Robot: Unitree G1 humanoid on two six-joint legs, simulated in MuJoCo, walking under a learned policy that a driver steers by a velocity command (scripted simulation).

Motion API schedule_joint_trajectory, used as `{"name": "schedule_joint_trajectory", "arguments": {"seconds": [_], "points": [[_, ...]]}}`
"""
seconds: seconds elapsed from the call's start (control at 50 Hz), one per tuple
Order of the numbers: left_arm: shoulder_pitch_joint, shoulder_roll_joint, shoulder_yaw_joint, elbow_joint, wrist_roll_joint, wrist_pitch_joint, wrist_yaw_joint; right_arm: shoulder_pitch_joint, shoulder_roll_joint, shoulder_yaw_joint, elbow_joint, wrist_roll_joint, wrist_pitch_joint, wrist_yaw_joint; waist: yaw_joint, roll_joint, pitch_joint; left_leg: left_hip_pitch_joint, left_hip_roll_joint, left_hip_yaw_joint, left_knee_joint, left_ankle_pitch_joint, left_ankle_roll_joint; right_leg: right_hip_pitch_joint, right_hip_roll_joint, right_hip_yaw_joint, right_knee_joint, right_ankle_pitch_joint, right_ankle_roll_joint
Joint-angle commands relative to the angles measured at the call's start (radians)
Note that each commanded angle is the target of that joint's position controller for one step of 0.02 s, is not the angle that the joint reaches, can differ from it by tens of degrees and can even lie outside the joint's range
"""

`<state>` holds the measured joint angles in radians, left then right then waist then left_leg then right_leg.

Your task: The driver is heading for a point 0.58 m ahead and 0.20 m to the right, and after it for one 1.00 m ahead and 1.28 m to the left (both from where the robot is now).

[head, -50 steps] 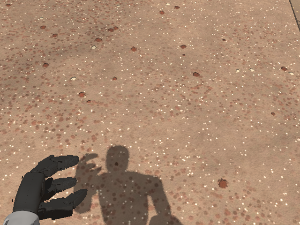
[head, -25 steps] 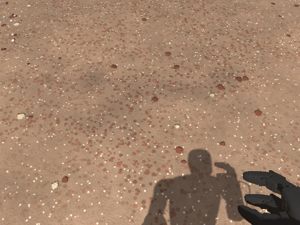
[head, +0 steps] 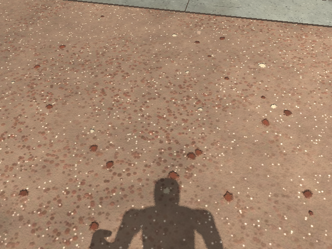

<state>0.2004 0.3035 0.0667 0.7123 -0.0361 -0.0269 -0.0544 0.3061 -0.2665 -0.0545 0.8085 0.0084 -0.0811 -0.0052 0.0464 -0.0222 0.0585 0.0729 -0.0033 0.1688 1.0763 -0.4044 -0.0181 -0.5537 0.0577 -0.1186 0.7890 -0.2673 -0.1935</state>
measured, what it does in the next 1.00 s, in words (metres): walks ahead, turning right: left foot, then right foot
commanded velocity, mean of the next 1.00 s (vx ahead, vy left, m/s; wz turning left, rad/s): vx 0.76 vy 0.00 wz -0.42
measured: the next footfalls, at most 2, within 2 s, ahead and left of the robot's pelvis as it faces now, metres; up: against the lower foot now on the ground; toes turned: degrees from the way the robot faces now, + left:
left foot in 0.38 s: +0.59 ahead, +0.10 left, +0.00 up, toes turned -32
right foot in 0.80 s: +0.74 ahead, -0.32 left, +0.00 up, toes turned -30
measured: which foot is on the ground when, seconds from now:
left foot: up 0.00-0.36, down 0.38-0.80, up 0.82-1.00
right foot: down 0.00-0.38, up 0.40-0.78, down 0.80-1.00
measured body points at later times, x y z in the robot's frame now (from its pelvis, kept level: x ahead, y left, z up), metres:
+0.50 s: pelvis +0.44 +0.01 +0.03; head +0.46 -0.01 +0.48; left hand +0.67 +0.22 -0.06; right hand +0.47 -0.31 -0.04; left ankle +0.56 +0.12 -0.69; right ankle +0.27 -0.01 -0.57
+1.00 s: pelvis +0.68 -0.16 +0.05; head +0.72 -0.19 +0.49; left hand +0.95 +0.00 -0.04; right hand +0.65 -0.47 -0.07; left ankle +0.74 -0.02 -0.60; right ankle +0.71 -0.30 -0.69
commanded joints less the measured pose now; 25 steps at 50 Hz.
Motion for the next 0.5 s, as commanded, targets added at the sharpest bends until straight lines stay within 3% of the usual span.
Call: {"name": "schedule_joint_trajectory", "arguments": {"seconds": [0.02, 0.04, 0.06, 0.08, 0.1, 0.14, 0.16, 0.2, 0.24, 0.3, 0.32, 0.34, 0.36, 0.38, 0.4, 0.42, 0.44, 0.46, 0.48, 0.5], "points": [[0.297, 0.119, 0.035, -0.008, 0.046, -0.026, 0.004, -0.121, -0.056, 0.028, -0.255, 0.03, -0.12, 0.037, 0.052, -0.21, -0.264, -0.92, -0.097, -0.349, 0.648, -0.108, 0.084, 0.872, -0.279, 1.012, -0.516, -0.363, -0.286], [0.286, 0.094, 0.031, -0.004, 0.041, -0.052, -0.005, -0.218, -0.101, 0.011, -0.274, 0.041, -0.124, 0.033, 0.021, 0.024, -0.123, -0.905, -0.059, -0.335, 0.5, -0.025, 0.114, 0.707, -0.269, 1.019, -0.608, -0.452, -0.213], [0.204, 0.095, 0.031, -0.022, 0.034, -0.073, -0.009, -0.193, -0.09, 0.012, -0.266, 0.026, -0.113, 0.023, -0.057, 0.134, -0.081, -0.849, -0.01, -0.351, 0.382, 0.04, 0.106, 0.564, -0.268, 0.991, -0.588, -0.432, -0.195], [0.138, 0.11, 0.033, -0.041, 0.03, -0.081, -0.004, -0.183, -0.087, 0.013, -0.253, -0.001, -0.098, 0.015, -0.087, 0.159, -0.04, -0.779, 0.01, -0.36, 0.318, 0.067, 0.078, 0.424, -0.219, 0.927, -0.562, -0.33, -0.189], [0.108, 0.112, 0.032, -0.059, 0.029, -0.083, 0.008, -0.172, -0.105, 0.004, -0.246, -0.012, -0.082, 0.01, -0.103, 0.152, -0.019, -0.723, 0.028, -0.365, 0.261, 0.084, 0.052, 0.334, -0.171, 0.832, -0.567, -0.228, -0.181], [0.11, 0.089, 0.024, -0.059, 0.014, -0.081, 0.029, -0.198, -0.11, -0.001, -0.251, -0.017, -0.063, -0.005, -0.103, 0.132, 0.008, -0.678, 0.06, -0.337, 0.084, 0.085, 0.005, 0.243, -0.117, 0.692, -0.575, -0.074, -0.164], [0.129, 0.075, 0.02, -0.054, 0.006, -0.079, 0.043, -0.268, -0.095, 0.006, -0.278, -0.026, -0.058, -0.01, -0.074, 0.117, 0.032, -0.658, 0.062, -0.312, -0.035, 0.127, -0.017, 0.197, -0.089, 0.629, -0.581, 0.002, -0.154], [0.147, 0.067, 0.02, -0.042, -0.003, -0.062, 0.066, -0.405, -0.028, 0.024, -0.33, -0.034, -0.056, -0.009, -0.013, 0.061, 0.051, -0.575, 0.026, -0.255, -0.28, 0.314, -0.049, 0.122, -0.015, 0.519, -0.561, 0.072, -0.108], [0.169, 0.087, 0.03, -0.028, -0.004, -0.044, 0.071, -0.464, -0.002, 0.023, -0.358, -0.019, -0.057, -0.001, 0.039, -0.005, 0.02, -0.448, -0.03, -0.213, -0.459, 0.465, -0.066, 0.083, 0.013, 0.495, -0.534, 0.06, -0.057], [0.207, 0.075, 0.036, -0.004, -0.017, -0.036, 0.074, -0.462, -0.067, -0.014, -0.367, 0.024, -0.065, 0.004, 0.054, -0.068, -0.024, -0.39, -0.045, -0.27, -0.585, 0.486, -0.076, 0.221, -0.017, 0.577, -0.446, -0.001, -0.022], [0.208, 0.068, 0.039, 0.0, -0.019, -0.034, 0.077, -0.454, -0.09, -0.025, -0.368, 0.033, -0.071, 0.005, 0.043, -0.084, -0.029, -0.39, -0.037, -0.283, -0.614, 0.457, -0.064, 0.288, -0.033, 0.598, -0.4, 0.043, -0.009], [0.193, 0.071, 0.043, -0.002, -0.015, -0.032, 0.078, -0.404, -0.121, -0.043, -0.358, 0.038, -0.079, 0.003, 0.004, -0.097, -0.059, -0.344, -0.038, -0.278, -0.627, 0.42, -0.045, 0.341, -0.044, 0.605, -0.324, 0.164, 0.008], [0.159, 0.077, 0.045, -0.014, -0.003, -0.03, 0.072, -0.262, -0.158, -0.068, -0.33, 0.041, -0.085, 0.001, -0.086, -0.103, -0.148, -0.201, -0.027, -0.262, -0.616, 0.387, -0.014, 0.366, -0.026, 0.573, -0.165, 0.337, 0.04], [0.093, 0.052, 0.03, -0.052, 0.029, -0.028, 0.061, -0.003, -0.183, -0.082, -0.286, 0.041, -0.08, -0.008, -0.222, -0.105, -0.319, 0.114, 0.075, -0.322, -0.501, 0.279, 0.029, 0.237, -0.016, 0.514, 0.123, 0.355, 0.076], [0.25, -0.102, -0.012, -0.087, 0.021, -0.031, 0.053, 0.14, -0.252, -0.085, -0.258, -0.004, -0.073, -0.004, -0.145, 0.271, -0.517, 0.492, 0.339, -0.811, -0.599, -0.096, 0.174, -0.079, 0.094, 0.415, 0.494, -0.286, 0.114], [0.283, -0.041, -0.03, -0.113, -0.049, -0.032, 0.058, 0.116, -0.246, -0.083, -0.244, -0.013, -0.072, 0.02, -0.123, 0.531, -0.505, 0.497, 0.46, -1.212, -0.772, -0.52, 0.251, -0.298, 0.003, 0.336, 0.686, -0.27, 0.123], [0.183, 0.043, -0.013, -0.098, -0.041, -0.024, 0.067, 0.038, -0.142, -0.067, -0.273, -0.008, -0.059, 0.012, -0.162, 0.351, -0.325, 0.362, 0.397, -1.078, -0.803, -0.536, 0.214, -0.366, -0.054, 0.296, 0.735, -0.155, 0.131], [0.084, 0.082, -0.004, -0.112, -0.008, -0.021, 0.063, 0.017, -0.117, -0.058, -0.252, -0.009, -0.045, 0.005, -0.169, 0.175, -0.207, 0.22, 0.347, -0.882, -0.796, -0.326, 0.177, -0.352, -0.079, 0.255, 0.711, -0.095, 0.133], [0.002, 0.074, -0.001, -0.134, 0.02, -0.023, 0.058, 0.016, -0.12, -0.057, -0.226, -0.021, -0.038, 0.005, -0.163, 0.04, -0.125, 0.089, 0.301, -0.727, -0.794, -0.108, 0.154, -0.31, -0.111, 0.241, 0.664, -0.071, 0.13], [-0.014, 0.059, 0.001, -0.154, 0.017, -0.021, 0.048, -0.007, -0.112, -0.051, -0.203, -0.03, -0.04, 0.003, -0.125, 0.052, -0.077, -0.009, 0.278, -0.63, -0.803, 0.014, 0.154, -0.273, -0.149, 0.252, 0.616, -0.04, 0.128]]}}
